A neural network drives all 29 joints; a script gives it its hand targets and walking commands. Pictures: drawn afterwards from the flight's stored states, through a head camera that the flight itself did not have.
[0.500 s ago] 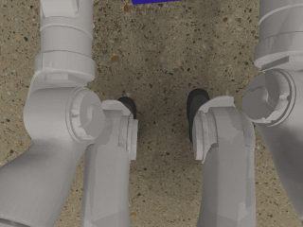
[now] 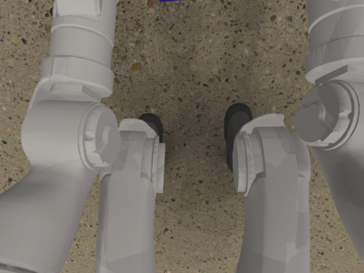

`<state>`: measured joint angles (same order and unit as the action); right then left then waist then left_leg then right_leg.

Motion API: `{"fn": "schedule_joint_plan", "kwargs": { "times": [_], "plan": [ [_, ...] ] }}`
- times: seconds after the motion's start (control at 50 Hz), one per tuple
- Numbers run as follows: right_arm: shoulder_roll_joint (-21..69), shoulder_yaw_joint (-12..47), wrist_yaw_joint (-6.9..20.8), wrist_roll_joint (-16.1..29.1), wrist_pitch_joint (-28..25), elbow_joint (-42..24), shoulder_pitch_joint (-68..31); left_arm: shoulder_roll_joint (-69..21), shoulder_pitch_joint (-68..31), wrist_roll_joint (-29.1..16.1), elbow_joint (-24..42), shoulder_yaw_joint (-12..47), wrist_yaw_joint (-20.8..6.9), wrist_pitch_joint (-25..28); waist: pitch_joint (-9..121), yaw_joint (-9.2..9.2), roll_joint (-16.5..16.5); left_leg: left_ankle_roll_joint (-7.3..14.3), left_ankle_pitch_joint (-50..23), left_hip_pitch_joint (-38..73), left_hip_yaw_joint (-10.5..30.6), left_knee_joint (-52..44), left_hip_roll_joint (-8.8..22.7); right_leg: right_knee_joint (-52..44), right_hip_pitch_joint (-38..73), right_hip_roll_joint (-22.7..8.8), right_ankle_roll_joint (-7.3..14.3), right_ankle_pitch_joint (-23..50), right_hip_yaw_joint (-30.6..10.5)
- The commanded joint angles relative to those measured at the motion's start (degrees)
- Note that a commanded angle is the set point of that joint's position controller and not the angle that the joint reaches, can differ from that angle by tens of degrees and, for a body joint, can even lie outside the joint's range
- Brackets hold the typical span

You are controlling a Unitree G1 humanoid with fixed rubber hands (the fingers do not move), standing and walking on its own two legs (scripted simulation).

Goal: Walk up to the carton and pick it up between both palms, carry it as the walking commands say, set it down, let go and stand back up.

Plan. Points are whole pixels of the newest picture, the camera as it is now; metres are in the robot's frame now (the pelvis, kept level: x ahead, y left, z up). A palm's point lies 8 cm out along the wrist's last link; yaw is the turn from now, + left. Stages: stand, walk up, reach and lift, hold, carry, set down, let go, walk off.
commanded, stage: set down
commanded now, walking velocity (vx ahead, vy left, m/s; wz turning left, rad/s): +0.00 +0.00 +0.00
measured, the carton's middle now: out of the picture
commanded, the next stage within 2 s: let go in 1.72 s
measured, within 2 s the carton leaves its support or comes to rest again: neither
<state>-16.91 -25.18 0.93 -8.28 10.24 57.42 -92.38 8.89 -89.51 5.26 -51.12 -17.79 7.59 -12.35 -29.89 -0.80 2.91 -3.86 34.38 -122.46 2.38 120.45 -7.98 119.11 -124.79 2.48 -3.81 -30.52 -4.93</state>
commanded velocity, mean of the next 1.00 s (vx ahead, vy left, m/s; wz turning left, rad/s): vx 0.00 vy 0.00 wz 0.00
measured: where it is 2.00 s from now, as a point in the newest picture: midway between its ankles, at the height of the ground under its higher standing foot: (192, 154)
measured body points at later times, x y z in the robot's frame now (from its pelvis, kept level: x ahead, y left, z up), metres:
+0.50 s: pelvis +0.00 +0.00 +0.00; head +0.40 -0.03 +0.19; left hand +0.60 +0.11 -0.19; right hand +0.59 -0.23 -0.20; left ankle +0.11 +0.12 -0.37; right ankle +0.12 -0.14 -0.37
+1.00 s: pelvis +0.03 -0.01 +0.07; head +0.38 -0.05 +0.35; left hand +0.63 +0.11 -0.03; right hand +0.61 -0.26 -0.04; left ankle +0.11 +0.12 -0.37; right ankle +0.12 -0.14 -0.37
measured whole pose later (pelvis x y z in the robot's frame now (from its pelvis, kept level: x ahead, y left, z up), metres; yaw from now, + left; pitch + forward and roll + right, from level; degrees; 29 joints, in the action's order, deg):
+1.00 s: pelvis +0.03 -0.01 +0.07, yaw +0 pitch +43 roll +3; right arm -26.6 -15.4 1.1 2.1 14.8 63.8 -88.8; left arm 15.1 -85.5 -5.5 -55.2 -11.4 9.9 -16.1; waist -8.5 -0.8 2.4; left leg -4.2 35.1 -114.6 2.5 106.1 -6.1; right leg 106.1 -118.0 2.2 -2.2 -31.3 -4.9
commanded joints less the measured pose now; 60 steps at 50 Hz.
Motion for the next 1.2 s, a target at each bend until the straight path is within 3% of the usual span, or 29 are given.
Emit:
{"fn": "schedule_joint_plan", "kwargs": {
  "times": [0.0, 0.04, 0.06, 0.08, 0.12, 0.22, 0.24, 0.3, 0.32, 0.36, 0.4, 0.44, 0.54, 0.58, 0.6, 0.62, 0.68, 0.7, 0.72, 0.8, 0.82, 0.84, 0.98, 1.0, 1.04, 1.06, 1.12, 1.14, 1.18],
  "plan": [
    [-20.89, 4.63, -3.83, 2.16, -4.67, 3.61, -20.87, 10.89, -20.73, -8.89, -3.70, 7.13, 1.88, 3.80, 70.82, -10.18, -3.41, -1.40, -18.73, 34.98, -4.34, -5.57, 0.44, -2.51, 35.17, 0.15, 1.60, 14.49, 10.73],
    [-18.13, 6.69, -3.31, 4.34, -3.43, 9.78, -18.76, 13.60, -18.89, -7.22, -6.85, 5.78, 1.87, 3.45, 65.99, -6.06, 0.23, -1.52, -11.56, 30.91, -5.23, -6.68, 1.91, -3.95, 33.51, -0.37, 2.24, 10.18, 9.00],
    [-16.06, 9.28, -2.44, 4.93, -3.79, 11.38, -15.98, 11.28, -17.53, -7.70, -10.34, 4.90, 1.65, 3.41, 66.31, -5.95, -5.96, -1.43, -12.46, 28.42, -4.64, -6.22, 1.32, -3.53, 35.02, -0.52, 1.56, 11.79, 9.84],
    [-16.76, 8.70, -2.37, 6.84, -3.97, 9.92, -17.98, 13.03, -17.01, -7.20, -9.64, 6.28, 1.83, 3.18, 67.24, -4.46, -1.67, -1.39, -12.62, 30.58, -4.65, -6.81, 2.74, -1.66, 33.87, -0.45, 1.33, 12.36, 10.30],
    [-15.52, 12.04, -1.33, 8.73, -4.35, 10.42, -19.15, 11.63, -17.19, -6.71, -6.23, 4.95, 1.55, 3.87, 66.33, -1.19, -5.81, -0.77, -12.61, 25.76, -4.57, -6.52, 2.39, -2.44, 34.27, -0.61, 1.86, 13.31, 8.35],
    [-19.57, 10.95, -0.76, 9.36, -5.01, 9.80, -19.95, 12.74, -19.36, -9.54, -7.53, 7.45, 0.35, 4.23, 63.49, -3.77, -3.57, -0.50, -14.31, 25.35, -4.19, -5.24, 2.76, -1.53, 31.58, -0.78, 1.61, 14.96, 8.64],
    [-20.61, 11.67, -0.73, 10.53, -5.17, 6.79, -23.92, 14.21, -19.99, -8.35, -7.01, 7.46, 0.82, 4.59, 64.60, -1.47, -1.24, -0.77, -17.27, 29.25, -4.02, -4.50, 2.84, -1.76, 27.85, -1.05, 1.91, 14.86, 8.12],
    [-22.40, 11.60, -1.73, 9.95, -6.83, 3.87, -23.77, 12.37, -21.90, -11.72, -1.80, 9.43, 0.80, 5.72, 75.37, -6.10, -4.19, -0.76, -21.86, 30.88, -3.63, -2.96, 2.72, -0.19, 34.11, -1.27, 1.95, 22.07, 8.56],
    [-22.35, 10.56, -1.94, 9.47, -6.09, 6.39, -23.18, 14.54, -24.00, -11.36, -1.96, 9.39, 0.99, 5.40, 73.62, -6.44, -0.18, -0.65, -19.49, 31.55, -4.71, -4.06, 3.05, -1.99, 33.23, -0.89, 2.09, 18.98, 8.56],
    [-21.47, 14.62, -2.30, 13.10, -5.77, 2.22, -25.35, 15.20, -22.58, -11.47, -1.48, 8.49, 2.18, 4.69, 84.16, -1.63, -2.01, -1.00, -23.98, 35.20, -4.85, -4.42, 2.65, -1.52, 38.34, -1.49, 1.98, 23.57, 8.72],
    [-24.44, 12.05, -3.64, 13.26, -5.89, -4.20, -28.82, 16.52, -26.62, -13.95, 7.02, 10.10, 3.43, 4.82, 95.44, -5.06, -2.25, -0.81, -24.64, 35.87, -5.20, -4.71, 2.31, -0.99, 46.11, -1.51, 2.69, 27.97, 8.51],
    [-22.79, 11.67, -4.26, 12.54, -4.69, -3.94, -25.38, 19.04, -24.21, -13.60, 5.16, 7.37, 3.68, 4.15, 97.45, -4.86, -6.56, 0.36, -22.51, 37.11, -6.00, -6.05, 2.22, -1.80, 48.34, -1.29, 1.13, 25.70, 10.60],
    [-22.83, 16.38, -4.05, 17.93, -1.46, -12.71, -27.30, 15.30, -23.76, -16.08, 10.19, 11.19, 5.05, 0.53, 108.14, -2.36, -2.80, 0.31, -23.22, 44.23, -8.52, -8.58, 1.97, -6.65, 52.95, -0.53, 2.86, 24.66, 10.22],
    [-25.20, 14.87, -4.43, 14.96, 0.57, -9.85, -27.38, 14.84, -26.80, -17.77, 12.10, 11.49, 4.91, -1.46, 109.25, -5.75, -6.01, 0.26, -19.76, 43.23, -7.91, -9.42, 1.46, -7.42, 54.49, -0.56, 2.77, 22.52, 10.81],
    [-25.71, 12.96, -4.77, 14.00, 1.77, -8.22, -25.65, 17.17, -27.66, -17.72, 14.40, 12.30, 5.19, -2.01, 110.57, -6.91, -2.38, -0.03, -18.83, 46.47, -7.62, -10.51, 2.00, -7.59, 53.59, -0.43, 3.28, 20.38, 11.38],
    [-21.17, 15.30, -4.54, 16.50, 2.77, -6.70, -24.16, 14.95, -24.40, -16.27, 9.17, 13.36, 5.44, -2.62, 102.65, -3.75, -3.66, 0.40, -18.09, 41.95, -8.83, -11.89, 1.71, -9.90, 50.34, 0.03, 2.87, 19.01, 11.19],
    [-20.45, 15.23, -2.37, 13.24, 4.39, 1.47, -22.23, 14.56, -20.54, -16.35, -2.66, 9.78, 4.30, -5.07, 89.03, -3.94, -8.43, 0.98, -7.09, 35.92, -7.66, -17.05, 1.84, -13.93, 46.40, 0.07, 2.84, 7.97, 12.12],
    [-21.99, 12.12, -2.26, 11.92, 4.39, 0.23, -21.84, 15.07, -23.21, -13.90, 2.49, 8.73, 4.37, -4.50, 91.02, -4.06, -3.82, 0.03, -8.36, 39.05, -8.33, -16.47, 1.65, -14.06, 46.28, 0.35, 3.57, 9.15, 11.51],
    [-18.38, 13.51, -1.72, 13.26, 4.27, -0.52, -22.37, 15.99, -24.26, -13.60, 5.33, 7.95, 4.58, -4.24, 89.60, -2.08, -6.65, 0.47, -10.23, 38.93, -7.97, -18.18, 1.79, -14.48, 45.33, 0.79, 3.16, 11.15, 12.58],
    [-20.91, 10.84, -1.04, 9.68, 3.42, 0.92, -17.15, 12.34, -15.18, -9.89, -0.97, 5.01, 3.95, -4.10, 92.13, -1.83, -5.02, -0.32, -17.26, 40.67, -7.98, -18.40, 0.74, -16.40, 46.13, 1.44, 3.04, 17.91, 10.43],
    [-16.04, 12.57, -0.68, 10.33, 3.74, 4.68, -14.41, 12.49, -12.50, -8.32, -5.06, 4.92, 3.54, -3.23, 87.54, 1.14, -3.60, -0.23, -16.06, 35.59, -9.23, -20.50, 0.91, -17.34, 46.50, 1.20, 2.77, 18.17, 9.70],
    [-15.94, 11.09, -0.64, 7.01, 3.59, 7.71, -9.86, 10.32, -9.47, -7.49, -7.84, 3.42, 2.66, -3.61, 84.09, -1.50, -7.37, -0.78, -15.31, 33.63, -9.41, -21.71, 0.55, -19.46, 48.69, 1.67, 1.76, 18.61, 10.22],
    [-10.02, 12.57, 0.70, 9.94, 2.32, -1.85, -6.46, 8.91, -4.95, -7.53, 3.71, 2.17, 1.25, -0.89, 93.66, 2.25, -5.10, -0.29, -25.65, 36.48, -9.74, -29.20, -0.39, -25.70, 60.75, 2.42, 0.74, 33.53, 6.55],
    [-9.76, 14.16, 0.34, 10.98, 1.72, -11.53, -8.93, 11.48, -6.35, -8.33, 12.97, 1.20, 1.05, 0.09, 102.48, 2.65, -11.23, 0.46, -29.18, 36.52, -9.21, -29.00, -0.93, -25.40, 68.12, 2.66, 0.68, 40.02, 5.47],
    [-11.64, 13.17, -0.81, 10.75, 0.44, -15.85, -8.71, 14.33, -2.69, -8.31, 10.88, -0.21, 2.06, 0.43, 105.64, 1.90, -16.84, 0.98, -28.32, 30.01, -7.87, -32.78, -0.52, -24.81, 81.64, 1.76, 0.84, 48.11, 4.72],
    [-14.54, 12.53, -1.29, 12.25, 1.69, -13.42, -9.95, 15.17, -5.01, -8.05, 8.68, -0.79, 1.98, 0.03, 101.98, 2.56, -12.13, 0.95, -25.16, 27.87, -10.59, -33.38, -0.80, -26.78, 79.86, 1.96, 0.96, 46.07, 4.04],
    [-6.53, 18.35, -0.30, 15.17, 3.53, -12.83, -4.75, 16.29, -5.53, -8.67, 16.53, 1.12, 1.13, -0.51, 103.01, 4.53, -12.49, 1.51, -25.61, 34.87, -10.71, -37.38, -0.83, -32.24, 80.83, 2.17, 0.03, 43.25, 4.86],
    [-12.23, 14.26, -1.01, 15.20, 3.02, -18.15, -7.70, 14.89, -7.85, -9.84, 18.97, 3.66, 1.34, -0.28, 106.13, 1.80, -6.61, 0.62, -31.44, 38.74, -10.53, -37.53, -0.65, -33.40, 78.98, 2.30, 0.57, 46.71, 4.31],
    [-9.56, 15.31, -0.63, 12.13, 3.71, -7.12, -3.47, 13.26, -2.61, -8.73, 7.35, 1.71, -0.06, -1.75, 95.07, 1.28, -11.68, 0.91, -23.47, 34.06, -9.49, -39.88, -0.40, -35.31, 77.10, 1.79, 0.25, 40.21, 5.03]
  ]
}}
